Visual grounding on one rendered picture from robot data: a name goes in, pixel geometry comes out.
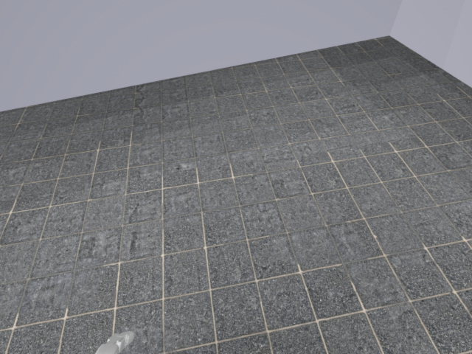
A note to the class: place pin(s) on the robot left hand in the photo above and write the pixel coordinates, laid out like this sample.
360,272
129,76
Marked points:
116,343

